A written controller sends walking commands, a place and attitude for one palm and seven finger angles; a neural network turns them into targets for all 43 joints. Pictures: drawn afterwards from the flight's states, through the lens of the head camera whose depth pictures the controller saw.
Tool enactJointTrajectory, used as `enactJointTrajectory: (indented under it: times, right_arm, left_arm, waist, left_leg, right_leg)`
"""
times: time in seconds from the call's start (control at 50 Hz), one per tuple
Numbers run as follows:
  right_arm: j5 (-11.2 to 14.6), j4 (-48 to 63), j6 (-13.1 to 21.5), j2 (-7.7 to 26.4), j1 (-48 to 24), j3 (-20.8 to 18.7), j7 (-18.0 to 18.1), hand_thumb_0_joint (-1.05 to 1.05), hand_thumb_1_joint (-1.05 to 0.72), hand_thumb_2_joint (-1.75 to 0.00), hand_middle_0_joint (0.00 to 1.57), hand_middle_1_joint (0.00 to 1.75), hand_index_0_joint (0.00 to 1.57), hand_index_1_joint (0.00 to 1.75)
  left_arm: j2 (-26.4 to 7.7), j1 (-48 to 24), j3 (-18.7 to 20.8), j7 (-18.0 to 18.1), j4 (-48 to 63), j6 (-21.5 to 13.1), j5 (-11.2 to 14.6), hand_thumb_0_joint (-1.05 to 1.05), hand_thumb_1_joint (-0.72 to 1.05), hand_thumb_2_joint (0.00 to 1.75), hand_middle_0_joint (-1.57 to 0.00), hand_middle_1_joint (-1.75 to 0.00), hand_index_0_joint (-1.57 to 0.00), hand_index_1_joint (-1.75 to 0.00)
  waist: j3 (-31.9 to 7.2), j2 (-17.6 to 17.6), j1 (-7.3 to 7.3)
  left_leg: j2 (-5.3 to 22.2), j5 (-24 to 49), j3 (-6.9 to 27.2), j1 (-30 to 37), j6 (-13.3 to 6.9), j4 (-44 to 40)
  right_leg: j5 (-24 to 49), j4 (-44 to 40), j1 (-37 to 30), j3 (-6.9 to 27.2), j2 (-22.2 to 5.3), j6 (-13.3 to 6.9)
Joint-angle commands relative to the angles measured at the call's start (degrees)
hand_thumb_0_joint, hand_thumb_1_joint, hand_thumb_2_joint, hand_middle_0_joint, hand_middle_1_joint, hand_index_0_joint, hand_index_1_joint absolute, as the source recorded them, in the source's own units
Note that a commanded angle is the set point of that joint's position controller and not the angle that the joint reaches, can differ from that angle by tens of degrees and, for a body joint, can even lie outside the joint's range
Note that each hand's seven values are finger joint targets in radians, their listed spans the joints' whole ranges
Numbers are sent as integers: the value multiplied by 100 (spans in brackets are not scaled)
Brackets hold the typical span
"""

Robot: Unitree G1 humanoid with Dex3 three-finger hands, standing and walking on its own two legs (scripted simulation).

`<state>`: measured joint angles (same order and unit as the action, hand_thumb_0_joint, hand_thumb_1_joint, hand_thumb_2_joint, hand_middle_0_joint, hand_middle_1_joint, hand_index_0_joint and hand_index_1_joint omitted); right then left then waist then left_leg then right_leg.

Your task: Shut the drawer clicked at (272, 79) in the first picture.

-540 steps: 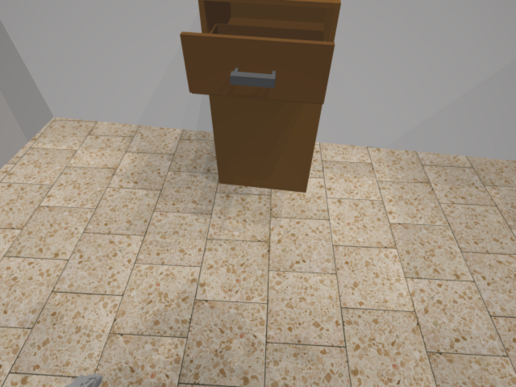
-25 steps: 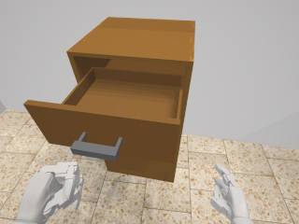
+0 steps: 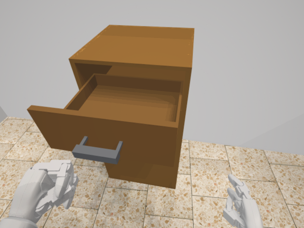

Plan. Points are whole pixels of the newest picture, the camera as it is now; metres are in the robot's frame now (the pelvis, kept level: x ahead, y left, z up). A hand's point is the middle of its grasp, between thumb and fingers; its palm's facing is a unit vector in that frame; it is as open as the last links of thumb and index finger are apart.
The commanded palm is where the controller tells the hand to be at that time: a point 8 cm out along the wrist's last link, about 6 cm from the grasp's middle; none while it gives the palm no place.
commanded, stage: raise the hand and make a fist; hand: left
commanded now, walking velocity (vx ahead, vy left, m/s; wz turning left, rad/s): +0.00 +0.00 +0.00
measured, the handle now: (99, 147) +0.31 +0.20 +0.05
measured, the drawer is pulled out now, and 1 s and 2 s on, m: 0.29 0.29 0.26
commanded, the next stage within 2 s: bring the fist close to the handle in 0.04 s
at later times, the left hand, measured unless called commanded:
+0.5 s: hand (83, 184) +0.17 +0.17 +0.11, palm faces -0.01 -1.00 -0.08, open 3.3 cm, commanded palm +0.14 +0.22 +0.12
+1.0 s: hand (97, 178) +0.22 +0.17 +0.07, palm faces -0.04 -1.00 -0.05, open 3.3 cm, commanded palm +0.19 +0.22 +0.07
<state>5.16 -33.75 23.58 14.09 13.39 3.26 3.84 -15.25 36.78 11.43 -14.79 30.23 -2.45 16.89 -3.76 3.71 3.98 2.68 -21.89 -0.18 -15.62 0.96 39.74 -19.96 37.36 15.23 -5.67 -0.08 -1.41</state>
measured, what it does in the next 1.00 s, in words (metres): stands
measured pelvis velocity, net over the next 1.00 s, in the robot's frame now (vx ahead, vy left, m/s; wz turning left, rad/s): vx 0.00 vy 0.01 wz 0.00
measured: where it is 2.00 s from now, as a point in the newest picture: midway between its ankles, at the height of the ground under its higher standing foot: outside the picture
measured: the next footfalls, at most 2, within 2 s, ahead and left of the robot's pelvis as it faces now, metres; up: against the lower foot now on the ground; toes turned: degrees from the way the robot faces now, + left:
none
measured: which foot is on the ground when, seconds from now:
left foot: down 0.00-1.00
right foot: down 0.00-1.00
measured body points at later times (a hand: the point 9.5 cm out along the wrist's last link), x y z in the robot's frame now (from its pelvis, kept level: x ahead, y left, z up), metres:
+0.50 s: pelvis +0.00 +0.00 +0.00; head -0.02 -0.01 +0.45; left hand +0.17 +0.23 +0.12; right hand +0.20 -0.22 -0.05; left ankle +0.00 +0.13 -0.72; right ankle +0.00 -0.10 -0.72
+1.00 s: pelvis +0.00 +0.01 -0.01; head +0.02 +0.00 +0.44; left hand +0.21 +0.22 +0.07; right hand +0.18 -0.22 -0.09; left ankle +0.00 +0.13 -0.72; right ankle +0.00 -0.10 -0.72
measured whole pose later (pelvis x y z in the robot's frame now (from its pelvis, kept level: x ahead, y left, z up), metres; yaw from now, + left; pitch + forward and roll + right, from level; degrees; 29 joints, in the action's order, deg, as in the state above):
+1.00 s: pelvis +0.00 +0.01 -0.01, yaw +0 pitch +5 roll -1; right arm 1.9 -34.6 18.2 14.0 13.8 1.7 2.5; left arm -11.2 23.8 5.9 -12.6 9.6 -12.9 13.0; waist -3.1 2.3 0.4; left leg 1.5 -24.2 -0.7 -26.7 0.2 46.1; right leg -22.8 44.9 26.9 -4.9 -1.6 -0.7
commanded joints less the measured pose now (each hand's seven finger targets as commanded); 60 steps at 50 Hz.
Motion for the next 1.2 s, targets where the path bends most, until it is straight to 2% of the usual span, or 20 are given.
enactJointTrajectory:
  times: [0.0,0.06,0.08,0.14,0.2,0.24,0.3,0.32,0.36,0.4,0.42,0.54,0.58,0.6,0.76,0.88,0.92,0.98,1.12,1.18]
  right_arm:
    - [-19,1056,503,513,-945,-218,39,0,-90,-90,20,30,20,30]
    - [-21,1016,503,507,-960,-229,46,0,-90,-90,20,30,20,30]
    - [0,1007,503,496,-1059,-228,38,0,-90,-90,20,30,20,30]
    - [-20,964,496,513,-953,-220,65,0,-90,-90,20,30,20,30]
    - [-37,929,496,544,-926,-225,86,0,-90,-90,20,30,20,30]
    - [-78,889,466,565,-858,-256,81,0,-90,-90,20,30,20,30]
    - [-107,902,453,552,-851,-266,43,0,-90,-90,20,30,20,30]
    - [-128,891,447,555,-811,-267,29,0,-90,-90,20,30,20,30]
    - [-145,868,431,568,-767,-288,8,0,-90,-90,20,30,20,30]
    - [-156,857,404,576,-773,-310,11,0,-90,-90,20,30,20,30]
    - [-179,849,390,585,-740,-300,-2,0,-90,-90,20,30,20,30]
    - [-228,862,207,585,-677,-354,-44,0,-90,-90,20,30,20,30]
    - [-247,855,142,600,-691,-384,-47,0,-90,-90,20,30,20,30]
    - [-255,872,112,574,-667,-367,-58,0,-90,-90,20,30,20,30]
    - [-294,867,-82,621,-531,-416,-67,0,-90,-90,20,30,20,30]
    - [-311,848,-165,667,-479,-420,-72,0,-90,-90,20,30,20,30]
    - [-320,867,-182,647,-421,-425,-96,0,-90,-90,20,30,20,30]
    - [-322,821,-254,690,-390,-456,-105,0,-90,-90,20,30,20,30]
    - [-332,896,-364,681,-309,-463,-164,0,-90,-90,20,30,20,30]
    - [-342,967,-412,678,-320,-485,-184,0,-90,-90,20,30,20,30]
  left_arm:
    - [-729,-506,466,0,1241,-420,100,0,90,90,-140,-160,-140,-160]
    - [-742,-362,562,-56,1049,-357,127,0,90,90,-140,-160,-140,-160]
    - [-787,-327,687,-58,1008,-326,149,0,90,90,-140,-160,-140,-160]
    - [-634,-507,517,-83,840,-268,191,0,90,90,-140,-160,-140,-160]
    - [-560,-753,402,-73,716,-290,173,0,90,90,-140,-160,-140,-160]
    - [-541,-720,406,-57,544,-345,135,0,90,90,-140,-160,-140,-160]
    - [-596,-813,379,-26,669,-499,9,0,90,90,-140,-160,-140,-160]
    - [-431,-846,207,-23,597,-547,-1,0,90,90,-140,-160,-140,-160]
    - [-435,-908,176,-5,532,-641,-28,0,90,90,-140,-160,-140,-160]
    - [-498,-967,210,41,425,-706,-83,0,90,90,-140,-160,-140,-160]
    - [-285,-1012,-24,38,419,-748,-98,0,90,90,-140,-160,-140,-160]
    - [-212,-1033,-122,165,128,-825,-226,0,90,90,-140,-160,-140,-160]
    - [-366,-1095,44,221,85,-875,-252,0,90,90,-140,-160,-140,-160]
    - [-253,-1094,-75,227,41,-892,-280,0,90,90,-140,-160,-140,-160]
    - [-191,-1326,-112,243,-452,-1139,-261,0,90,90,-140,-160,-140,-160]
    - [-218,-1788,-172,221,-705,-1362,-275,0,90,90,-140,-160,-140,-160]
    - [-128,-1675,-230,217,-838,-1434,-266,0,90,90,-140,-160,-140,-160]
    - [-287,-1843,-80,231,-1032,-1533,-295,0,90,90,-140,-160,-140,-160]
    - [-72,-2104,-366,277,-1277,-1753,-347,0,90,90,-140,-160,-140,-160]
    - [-205,-1921,-270,358,-1085,-1794,-378,0,90,90,-140,-160,-140,-160]
  waist:
    - [30,-174,-40]
    - [9,-304,-1]
    - [27,-104,32]
    - [141,-377,-34]
    - [252,-278,-85]
    - [105,-521,-86]
    - [-91,-121,-74]
    - [-51,-219,-127]
    - [-140,-109,-140]
    - [-115,-240,-145]
    - [-82,-199,-199]
    - [-184,-286,-210]
    - [-363,-301,-201]
    - [-306,-242,-219]
    - [-474,-466,-319]
    - [-557,-306,-420]
    - [-649,-301,-410]
    - [-757,-260,-428]
    - [-910,-209,-476]
    - [-1180,-192,-401]
  left_leg:
    - [-232,656,84,-42,-236,-676]
    - [-237,774,73,-67,-238,-676]
    - [-239,760,61,-77,-220,-672]
    - [-235,750,67,-122,-232,-687]
    - [-245,630,61,-158,-231,-655]
    - [-255,765,64,-187,-243,-604]
    - [-270,870,31,-139,-232,-606]
    - [-276,896,43,-166,-236,-603]
    - [-285,919,37,-180,-236,-547]
    - [-273,852,54,-256,-234,-537]
    - [-281,899,65,-239,-240,-532]
    - [-279,1017,58,-392,-230,-461]
    - [-278,1051,55,-423,-223,-422]
    - [-274,1077,52,-429,-222,-426]
    - [-280,1094,54,-674,-206,-219]
    - [-286,1046,78,-827,-190,-80]
    - [-279,1100,80,-842,-184,-42]
    - [-284,1165,73,-942,-178,49]
    - [-267,1244,95,-1094,-150,209]
    - [-259,1395,79,-1062,-173,245]
  right_leg:
    - [237,-969,260,349,-31,105]
    - [428,-939,218,363,-24,110]
    - [408,-954,178,383,-18,97]
    - [429,-944,278,352,-6,128]
    - [166,-1006,403,421,-32,131]
    - [350,-932,356,415,-31,149]
    - [555,-782,279,336,-47,112]
    - [648,-713,308,270,-38,120]
    - [718,-663,341,278,-44,115]
    - [591,-658,385,287,-39,109]
    - [687,-589,415,235,-38,107]
    - [882,-408,444,190,-53,109]
    - [908,-354,387,198,-52,103]
    - [922,-326,448,180,-58,99]
    - [973,-156,586,211,-65,115]
    - [900,-5,755,217,-57,97]
    - [968,61,793,200,-57,89]
    - [1043,160,828,212,-49,79]
    - [1113,434,1050,168,-46,65]
    - [1253,476,906,204,-52,60]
